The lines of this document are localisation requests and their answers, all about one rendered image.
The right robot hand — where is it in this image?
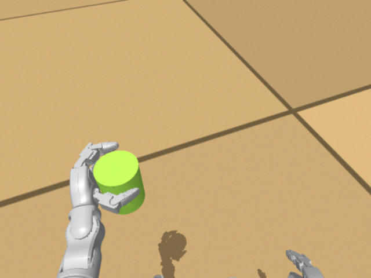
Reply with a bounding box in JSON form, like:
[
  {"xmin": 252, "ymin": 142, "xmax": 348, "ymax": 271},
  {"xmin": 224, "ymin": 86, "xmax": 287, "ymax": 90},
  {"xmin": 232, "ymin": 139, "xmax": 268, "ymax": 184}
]
[{"xmin": 286, "ymin": 250, "xmax": 324, "ymax": 278}]

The left robot hand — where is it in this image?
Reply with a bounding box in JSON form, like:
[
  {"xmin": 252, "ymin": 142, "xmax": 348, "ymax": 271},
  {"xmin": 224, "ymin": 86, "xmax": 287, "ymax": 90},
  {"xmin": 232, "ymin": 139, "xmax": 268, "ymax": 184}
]
[{"xmin": 70, "ymin": 142, "xmax": 140, "ymax": 214}]

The left robot arm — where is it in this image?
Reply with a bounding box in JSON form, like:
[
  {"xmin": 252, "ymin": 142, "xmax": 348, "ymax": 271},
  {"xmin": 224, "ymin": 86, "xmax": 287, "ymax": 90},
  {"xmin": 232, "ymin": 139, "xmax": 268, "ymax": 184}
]
[{"xmin": 56, "ymin": 204, "xmax": 106, "ymax": 278}]

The can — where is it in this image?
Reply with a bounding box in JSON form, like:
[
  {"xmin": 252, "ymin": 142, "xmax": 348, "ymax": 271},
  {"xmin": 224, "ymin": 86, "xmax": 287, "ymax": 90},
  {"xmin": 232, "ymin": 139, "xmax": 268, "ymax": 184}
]
[{"xmin": 93, "ymin": 151, "xmax": 145, "ymax": 215}]

